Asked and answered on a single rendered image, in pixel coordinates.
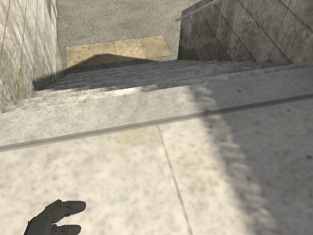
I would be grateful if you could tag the stairs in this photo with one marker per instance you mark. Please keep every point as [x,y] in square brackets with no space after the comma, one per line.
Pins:
[99,84]

